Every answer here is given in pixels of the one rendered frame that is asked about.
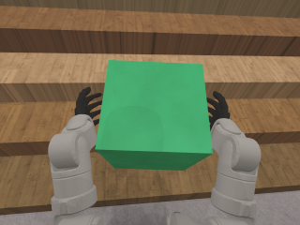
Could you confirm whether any right robot forearm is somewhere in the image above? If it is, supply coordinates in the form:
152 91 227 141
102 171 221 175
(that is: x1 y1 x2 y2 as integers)
210 118 262 225

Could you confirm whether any left robot forearm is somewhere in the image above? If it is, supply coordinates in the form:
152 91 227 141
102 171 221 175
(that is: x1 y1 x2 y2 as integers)
48 114 98 225

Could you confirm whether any robot right hand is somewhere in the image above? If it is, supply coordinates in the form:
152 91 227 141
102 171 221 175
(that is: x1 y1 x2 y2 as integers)
206 91 231 131

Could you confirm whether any robot right upper arm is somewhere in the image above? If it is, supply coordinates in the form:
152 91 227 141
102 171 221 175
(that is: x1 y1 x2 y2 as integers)
202 216 248 225

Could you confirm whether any robot right thigh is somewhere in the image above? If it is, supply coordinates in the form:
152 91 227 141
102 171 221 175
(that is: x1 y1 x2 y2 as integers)
166 213 195 225

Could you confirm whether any robot left upper arm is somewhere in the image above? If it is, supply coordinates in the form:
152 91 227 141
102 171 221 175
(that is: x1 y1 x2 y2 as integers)
58 214 107 225

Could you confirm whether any carton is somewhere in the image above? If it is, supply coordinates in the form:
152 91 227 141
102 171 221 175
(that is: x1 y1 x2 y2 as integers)
95 60 213 171

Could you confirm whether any robot left hand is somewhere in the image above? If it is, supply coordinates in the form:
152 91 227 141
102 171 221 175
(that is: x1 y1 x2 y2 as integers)
74 86 102 126

